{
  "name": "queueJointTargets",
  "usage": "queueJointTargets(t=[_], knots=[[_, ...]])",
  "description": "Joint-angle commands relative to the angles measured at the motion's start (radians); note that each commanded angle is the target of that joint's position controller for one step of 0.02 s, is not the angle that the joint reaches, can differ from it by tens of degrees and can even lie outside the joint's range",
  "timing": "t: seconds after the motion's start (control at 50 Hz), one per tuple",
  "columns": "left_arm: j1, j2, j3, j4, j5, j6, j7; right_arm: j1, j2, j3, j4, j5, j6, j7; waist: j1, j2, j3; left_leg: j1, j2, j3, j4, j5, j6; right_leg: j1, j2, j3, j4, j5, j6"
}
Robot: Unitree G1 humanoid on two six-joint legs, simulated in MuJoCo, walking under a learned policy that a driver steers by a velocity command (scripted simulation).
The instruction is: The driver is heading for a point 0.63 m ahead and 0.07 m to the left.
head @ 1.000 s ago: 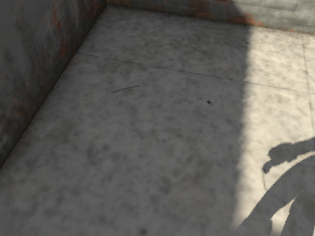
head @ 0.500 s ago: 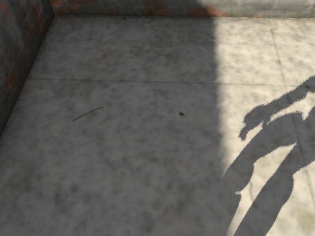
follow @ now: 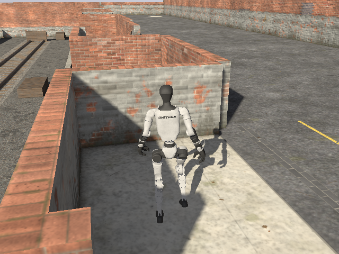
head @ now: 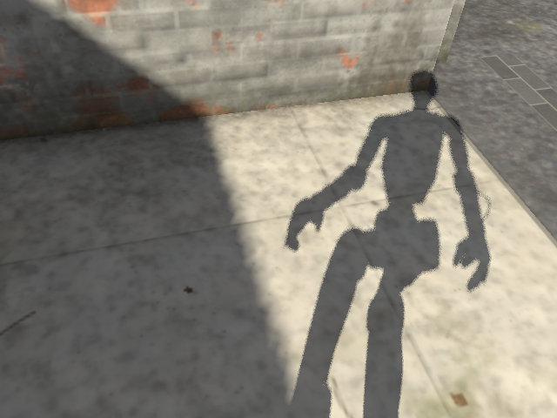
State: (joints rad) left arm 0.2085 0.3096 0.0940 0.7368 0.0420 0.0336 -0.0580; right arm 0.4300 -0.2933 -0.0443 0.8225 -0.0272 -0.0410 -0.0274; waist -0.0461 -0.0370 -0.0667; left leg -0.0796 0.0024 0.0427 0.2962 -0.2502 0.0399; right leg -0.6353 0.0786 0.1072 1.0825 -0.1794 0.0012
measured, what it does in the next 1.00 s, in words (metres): walks ahead: right foot, then left foot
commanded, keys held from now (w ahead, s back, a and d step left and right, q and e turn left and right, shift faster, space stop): w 0.26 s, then w+q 0.56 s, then no key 0.18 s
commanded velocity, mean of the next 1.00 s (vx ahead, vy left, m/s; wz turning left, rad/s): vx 0.45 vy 0.00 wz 0.17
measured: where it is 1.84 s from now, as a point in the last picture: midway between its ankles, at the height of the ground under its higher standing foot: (259, 394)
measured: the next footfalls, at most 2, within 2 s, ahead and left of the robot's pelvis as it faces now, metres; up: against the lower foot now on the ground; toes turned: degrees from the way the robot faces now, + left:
right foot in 0.28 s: +0.23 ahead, -0.15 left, +0.00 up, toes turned -7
left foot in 0.78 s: +0.55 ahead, +0.03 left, +0.00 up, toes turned +14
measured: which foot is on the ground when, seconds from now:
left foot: down 0.00-0.28, up 0.30-0.76, down 0.78-1.00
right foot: up 0.00-0.26, down 0.28-0.76, up 0.78-1.00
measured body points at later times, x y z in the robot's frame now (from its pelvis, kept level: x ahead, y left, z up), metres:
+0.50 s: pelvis +0.23 -0.07 +0.00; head +0.25 -0.08 +0.45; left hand +0.29 +0.19 -0.13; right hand +0.26 -0.33 -0.15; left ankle +0.24 +0.07 -0.67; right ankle +0.19 -0.15 -0.75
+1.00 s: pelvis +0.50 -0.02 -0.01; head +0.53 +0.00 +0.44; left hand +0.55 +0.26 -0.14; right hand +0.62 -0.27 -0.14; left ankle +0.51 +0.02 -0.75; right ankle +0.56 -0.17 -0.67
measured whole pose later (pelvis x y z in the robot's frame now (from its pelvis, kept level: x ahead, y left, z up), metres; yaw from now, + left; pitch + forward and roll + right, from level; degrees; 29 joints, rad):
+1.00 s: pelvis +0.50 -0.02 -0.01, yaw +15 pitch +0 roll +0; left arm 0.17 0.25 0.03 0.81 0.03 -0.04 0.01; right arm 0.27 -0.26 -0.06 0.89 -0.01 -0.05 0.01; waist -0.01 -0.02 0.09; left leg -0.21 -0.13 0.03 0.37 -0.16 0.14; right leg -0.57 -0.08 0.02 1.11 -0.31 0.01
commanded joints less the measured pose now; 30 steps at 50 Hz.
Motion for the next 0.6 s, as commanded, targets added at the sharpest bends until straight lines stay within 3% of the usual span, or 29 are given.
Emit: queueJointTargets(t=[0.02, 0.12, 0.2, 0.22, 0.24, 0.26, 0.28, 0.3, 0.32, 0.34, 0.36, 0.4, 0.46, 0.54, 0.6], knots=[[-0.081, 0.041, 0.0, -0.061, 0.003, -0.015, -0.005, 0.027, -0.112, -0.027, -0.03, -0.001, -0.036, 0.015, -0.01, 0.145, 0.185, 0.052, 0.215, -0.223, -0.203, -0.22, 0.101, -0.213, -0.026, 0.019, -0.021, 0.028, 0.007], [-0.234, 0.015, -0.023, -0.094, 0.001, -0.033, -0.014, 0.099, -0.106, -0.027, 0.027, 0.004, -0.043, 0.02, -0.066, 0.182, 0.2, 0.13, 0.221, -0.128, -0.166, 0.048, 0.113, -0.153, -0.06, -0.08, -0.296, 0.026, 0.016], [-0.291, -0.013, -0.047, -0.115, -0.002, -0.049, -0.017, 0.137, -0.109, -0.026, 0.084, 0.005, -0.035, 0.021, -0.069, 0.227, 0.198, 0.092, 0.238, -0.077, -0.092, 0.351, 0.119, 0.057, -0.063, -0.227, -0.481, -0.076, -0.041], [-0.25, -0.007, -0.045, -0.106, -0.004, -0.054, -0.009, 0.132, -0.118, -0.028, 0.094, 0.007, -0.032, 0.02, -0.041, 0.231, 0.182, 0.079, 0.251, -0.072, -0.049, 0.487, 0.118, 0.142, -0.04, -0.243, -0.507, -0.095, -0.068], [-0.158, 0.004, -0.038, -0.077, -0.007, -0.062, 0.003, 0.115, -0.125, -0.027, 0.102, 0.01, -0.031, 0.019, 0.017, 0.217, 0.14, 0.069, 0.25, -0.051, 0.049, 0.692, 0.109, 0.268, -0.008, -0.248, -0.551, -0.086, -0.095], [0.016, 0.027, -0.026, -0.017, -0.002, -0.076, 0.018, 0.09, -0.124, -0.025, 0.107, 0.02, -0.03, 0.018, 0.108, 0.165, 0.044, 0.021, 0.213, 0.009, 0.236, 0.798, 0.083, 0.49, 0.008, -0.236, -0.617, -0.013, -0.125], [0.2, 0.09, -0.005, 0.033, 0.018, -0.087, 0.036, 0.07, -0.096, -0.013, 0.085, 0.029, -0.034, 0.02, 0.188, 0.099, -0.086, -0.173, 0.175, 0.027, 0.476, 0.576, 0.06, 0.784, -0.135, -0.075, -0.634, -0.098, -0.16], [0.32, 0.217, 0.022, 0.045, 0.025, -0.091, 0.054, 0.096, 0.043, 0.021, 0.019, 0.047, -0.04, 0.036, 0.196, -0.19, -0.242, -0.534, 0.016, 0.065, 0.847, -0.124, 0.013, 1.085, -0.499, 0.433, -0.718, -0.233, -0.265], [0.304, 0.199, 0.021, 0.055, -0.008, -0.084, 0.061, 0.038, -0.078, -0.017, 0.036, 0.028, -0.038, 0.024, 0.206, -0.091, -0.221, -0.584, -0.012, -0.103, 0.971, -0.234, 0.038, 0.961, -0.518, 0.56, -0.807, -0.155, -0.276], [0.197, 0.151, 0.003, 0.056, -0.01, -0.084, 0.062, -0.013, -0.077, -0.024, 0.019, 0.031, -0.039, 0.027, 0.143, -0.06, -0.058, -0.612, 0.041, -0.129, 0.98, -0.159, 0.054, 0.836, -0.465, 0.358, -0.801, -0.086, -0.247], [0.122, 0.076, -0.016, 0.05, -0.011, -0.09, 0.057, -0.025, -0.051, -0.016, 0.028, 0.033, -0.043, 0.033, 0.109, -0.034, 0.02, -0.577, 0.073, -0.117, 0.918, -0.089, 0.056, 0.707, -0.413, 0.231, -0.838, 0.001, -0.213], [0.061, 0.0, -0.04, 0.058, -0.019, -0.106, 0.059, 0.004, -0.02, -0.018, 0.062, 0.007, -0.015, 0.04, 0.051, -0.067, 0.096, -0.504, 0.095, -0.1, 0.843, -0.039, 0.04, 0.569, -0.324, 0.06, -0.895, 0.082, -0.151], [0.098, 0.001, -0.042, 0.094, -0.024, -0.133, 0.061, -0.007, 0.013, -0.021, 0.065, -0.001, 0.012, 0.06, 0.023, -0.059, 0.122, -0.523, 0.08, -0.085, 0.834, 0.013, 0.029, 0.541, -0.309, -0.052, -0.927, 0.249, -0.148], [0.132, -0.012, -0.047, 0.128, -0.022, -0.142, 0.064, -0.177, 0.029, -0.016, 0.004, -0.002, 0.014, 0.075, 0.03, -0.053, 0.171, -0.628, 0.084, -0.054, 0.711, 0.163, 0.016, 0.541, -0.29, -0.179, -0.954, 0.354, -0.145], [0.146, 0.003, -0.048, 0.148, -0.025, -0.147, 0.07, -0.31, 0.048, 0.001, -0.045, -0.001, 0.007, 0.09, 0.05, -0.043, 0.191, -0.555, 0.068, 0.015, 0.487, 0.281, 0.025, 0.525, -0.277, -0.26, -0.962, 0.407, -0.135]])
